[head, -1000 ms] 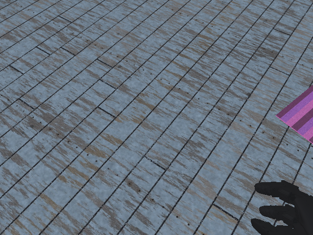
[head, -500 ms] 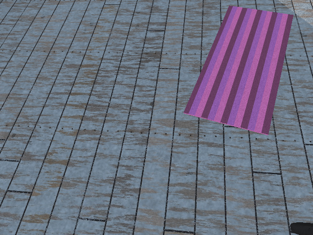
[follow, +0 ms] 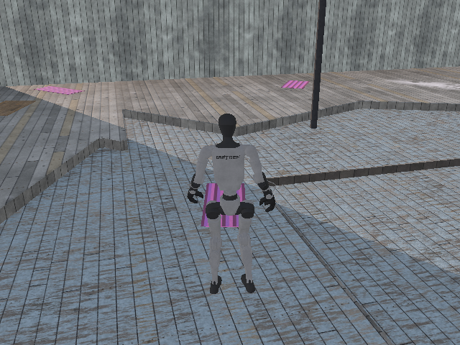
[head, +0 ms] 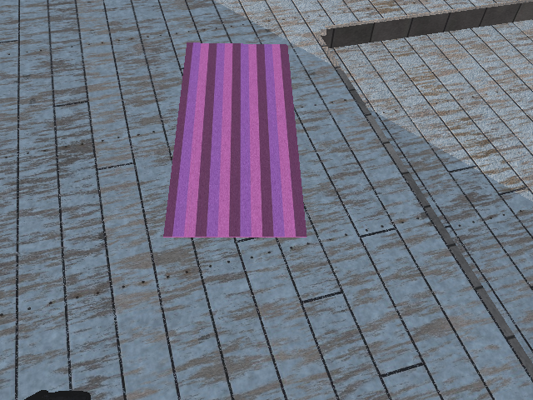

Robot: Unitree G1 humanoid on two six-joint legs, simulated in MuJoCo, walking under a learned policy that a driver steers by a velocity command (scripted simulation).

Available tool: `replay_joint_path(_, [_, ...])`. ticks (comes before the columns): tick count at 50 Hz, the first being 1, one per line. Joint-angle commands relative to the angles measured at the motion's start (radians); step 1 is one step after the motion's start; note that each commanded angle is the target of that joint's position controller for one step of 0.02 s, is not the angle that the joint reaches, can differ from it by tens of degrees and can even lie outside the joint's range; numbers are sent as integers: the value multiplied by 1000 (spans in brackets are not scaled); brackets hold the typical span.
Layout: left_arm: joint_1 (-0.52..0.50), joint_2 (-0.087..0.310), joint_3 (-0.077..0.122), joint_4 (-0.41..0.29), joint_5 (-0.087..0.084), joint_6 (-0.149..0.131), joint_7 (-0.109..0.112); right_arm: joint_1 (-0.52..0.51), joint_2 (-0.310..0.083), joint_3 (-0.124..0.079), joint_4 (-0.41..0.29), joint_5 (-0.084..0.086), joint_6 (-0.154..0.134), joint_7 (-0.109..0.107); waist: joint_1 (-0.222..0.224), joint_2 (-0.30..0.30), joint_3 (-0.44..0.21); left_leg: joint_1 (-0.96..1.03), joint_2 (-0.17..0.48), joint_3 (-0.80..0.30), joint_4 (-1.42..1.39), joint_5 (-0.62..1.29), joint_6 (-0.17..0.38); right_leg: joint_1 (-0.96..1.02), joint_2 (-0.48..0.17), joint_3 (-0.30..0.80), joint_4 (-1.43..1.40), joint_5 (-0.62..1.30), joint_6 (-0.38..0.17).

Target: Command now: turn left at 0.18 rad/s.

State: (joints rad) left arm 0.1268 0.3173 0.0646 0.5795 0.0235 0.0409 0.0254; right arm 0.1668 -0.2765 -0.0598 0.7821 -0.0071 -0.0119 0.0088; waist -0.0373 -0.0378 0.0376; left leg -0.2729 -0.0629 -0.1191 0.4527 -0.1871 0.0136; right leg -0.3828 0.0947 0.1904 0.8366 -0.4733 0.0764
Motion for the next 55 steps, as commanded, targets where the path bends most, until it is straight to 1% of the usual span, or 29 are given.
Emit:
replay_joint_path(1, [-12, 70, 27, -50, -8, -27, 3, -77, -217, -48, -93, 27, 9, -9, 33, 180, -41, 93, 177, -314, -118, 170, 152, -13, -30, -89, -83, -10, 36])
replay_joint_path(5, [-17, 71, 35, -31, -46, -40, 14, -14, -228, -69, -105, 37, 30, -19, 12, 238, -98, 221, 189, -427, -111, 201, 164, 3, 2, -70, -229, 11, 16])
replay_joint_path(8, [32, 66, 42, 6, -50, -58, 4, -35, -211, -78, -123, 55, 43, -31, 41, 239, -139, 217, 168, -449, -88, 240, 145, 112, 7, -68, -405, 117, -14])
replay_joint_path(10, [104, 92, 57, 49, -47, -61, -1, -51, -182, -75, -142, 66, 51, -43, 67, 212, -178, 59, 111, -393, -34, 148, 82, 344, -67, -68, -550, 312, -54])
replay_joint_path(11, [102, 129, 64, 45, -34, -53, 3, -16, -131, -63, -144, 56, 53, -41, 46, 69, -184, -104, 36, -289, 116, -85, 36, 464, -224, 47, -543, 409, -117])
replay_joint_path(12, [47, 193, 75, 37, 14, -48, -5, -5, -128, -64, -178, 55, 42, -36, 13, -237, -119, -316, -83, -85, 276, -370, -18, 411, -420, 251, -543, 641, -264])
replay_joint_path(13, [-15, 141, 64, 9, 32, -54, -3, 29, -207, -88, -157, 35, 35, -33, 6, -158, -86, -342, 12, -76, 497, -407, -58, 355, -494, 229, -528, 766, -323])
replay_joint_path(14, [-61, 88, 47, -3, 23, -58, 7, 47, -236, -101, -135, 40, 40, -28, -11, -88, -79, -328, 27, -54, 597, -355, -69, 330, -443, 127, -510, 788, -296])
replay_joint_path(16, [-88, 65, 38, 1, -14, -61, 20, 70, -186, -91, -124, 31, 61, -25, -14, -77, -56, -381, 54, -17, 694, -230, -98, 350, -352, -14, -474, 809, -244])
replay_joint_path(22, [31, 131, 54, 33, -9, -31, 24, -81, -114, -42, -242, 39, 57, 18, 93, -90, -39, -402, 137, 120, 506, -146, -131, 416, -362, -144, -490, 820, -289])
replay_joint_path(24, [89, 171, 68, 48, -22, -39, 6, -116, -115, -34, -273, 42, 60, 30, 126, -71, -64, -378, 161, 142, 462, -147, -109, 425, -414, -122, -575, 466, -295])
replay_joint_path(26, [107, 190, 74, 57, -38, -63, -12, -150, -122, -30, -298, 46, 58, 37, 137, -75, -17, -394, 168, 143, 412, -177, -73, 414, -435, -84, -655, 109, -284])
replay_joint_path(28, [135, 191, 72, 78, -49, -83, -29, -174, -105, -19, -308, 42, 42, 34, 137, -52, 27, -369, 150, 144, 321, -225, -28, 407, -437, -74, -688, 24, -278])
replay_joint_path(31, [137, 178, 57, 126, -69, -99, -55, -89, -93, -11, -264, 38, 3, 29, 58, -42, 54, -110, 89, 197, 110, -233, 40, 285, -408, -135, -665, 118, -285])
replay_joint_path(32, [108, 172, 48, 134, -80, -102, -56, 22, -112, -23, -220, 38, -7, 27, -20, -34, 21, 114, 53, 238, 14, -133, 59, 169, -382, -184, -567, 282, -272])
replay_joint_path(33, [95, 137, 29, 139, -77, -112, -57, 197, -176, -56, -160, 32, -14, 18, -112, 3, -79, 410, 50, 206, 18, -68, 82, 34, -319, -245, -354, 495, -237])
replay_joint_path(34, [28, 66, -1, 82, -62, -129, -59, 403, -271, -84, -130, 4, -22, 2, -213, 170, -237, 767, 300, -148, -30, -275, 174, -300, -201, -329, 49, 350, -137])
replay_joint_path(35, [-1, 51, -3, 50, -73, -148, -50, 412, -296, -87, -143, 5, -38, -1, -193, 250, -270, 768, 469, -471, -163, -470, 252, -512, -109, -189, 333, -59, -115])
replay_joint_path(36, [1, 118, 17, 51, -98, -154, -50, 344, -212, -58, -156, 2, -51, -1, -183, 170, -168, 661, 476, -422, -200, -532, 234, -595, -142, -62, 439, -10, -125])
replay_joint_path(37, [17, 120, 18, 51, -101, -150, -54, 281, -163, -39, -160, 5, -58, 0, -132, 185, -73, 561, 444, -290, -216, -479, 196, -607, -179, -71, 435, 79, -130])
replay_joint_path(38, [43, 115, 18, 62, -82, -143, -57, 216, -135, -28, -154, 8, -64, 2, -81, 170, -8, 470, 410, -183, -244, -375, 171, -591, -209, -78, 396, 164, -121])
replay_joint_path(39, [69, 108, 21, 79, -67, -129, -58, 166, -106, -19, -151, 4, -70, 4, -38, 185, 37, 380, 373, -82, -271, -271, 139, -546, -236, -85, 376, 236, -111])
replay_joint_path(41, [133, 63, 11, 118, -71, -102, -66, 117, -77, -15, -149, -8, -87, 4, 12, 162, 66, 253, 320, 79, -309, -100, 98, -466, -246, -94, 402, 358, -90])
replay_joint_path(45, [96, 34, -1, 102, -78, -87, -53, 114, -84, -21, -117, -22, -113, -5, 34, 105, 138, 160, 254, 278, -387, 118, 58, -443, -205, -123, 271, 532, -83])
replay_joint_path(49, [-14, 6, -18, 61, -72, -101, -87, 176, -126, -28, -69, -6, -111, -27, 10, 59, 177, 234, 265, 382, -391, 430, -4, -383, -170, -250, 27, 613, -137])
replay_joint_path(51, [-30, 24, -10, 41, -83, -109, -104, 193, -168, -32, -59, -14, -89, -45, 31, 96, 133, 306, 263, 414, -280, 934, -40, -282, -92, -354, -49, 558, -183])
replay_joint_path(53, [64, 63, 11, 42, -84, -100, -106, 185, -242, -50, -65, -2, -52, -75, 107, 169, 43, 378, 282, 415, -42, 1398, -52, -126, -5, -423, -86, 483, -203])
replay_joint_path(54, [228, 118, 38, 74, -81, -84, -103, 145, -265, -57, -83, 5, -41, -78, 196, 192, -49, 337, 294, 397, 158, 1482, -46, 77, 19, -411, -79, 464, -222])
replay_joint_path(55, [394, 206, 80, 130, -68, -72, -89, 118, -238, -51, -129, 13, -47, -84, 253, 152, -121, 190, 250, 382, 452, 1689, -70, 340, 79, -380, -128, 506, -261])
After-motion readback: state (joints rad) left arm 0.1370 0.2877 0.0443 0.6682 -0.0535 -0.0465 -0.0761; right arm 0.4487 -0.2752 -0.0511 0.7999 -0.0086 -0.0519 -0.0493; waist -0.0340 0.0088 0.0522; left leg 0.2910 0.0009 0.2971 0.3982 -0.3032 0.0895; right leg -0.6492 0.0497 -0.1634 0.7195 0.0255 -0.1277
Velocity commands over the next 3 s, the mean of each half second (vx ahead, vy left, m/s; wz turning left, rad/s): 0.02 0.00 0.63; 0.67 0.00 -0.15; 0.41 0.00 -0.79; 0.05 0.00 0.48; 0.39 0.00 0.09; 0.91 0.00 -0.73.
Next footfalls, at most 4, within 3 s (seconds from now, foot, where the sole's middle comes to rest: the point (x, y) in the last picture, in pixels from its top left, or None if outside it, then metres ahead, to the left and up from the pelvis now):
0.20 right None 0.02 -0.13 -0.78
0.66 left None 0.01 0.18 -0.78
1.10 right None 0.47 0.19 -0.78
1.58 left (103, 358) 0.59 0.39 -0.78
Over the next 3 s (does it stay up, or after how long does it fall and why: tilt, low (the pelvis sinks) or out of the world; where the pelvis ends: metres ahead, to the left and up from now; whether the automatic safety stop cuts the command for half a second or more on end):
stays up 0.90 0.31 -0.02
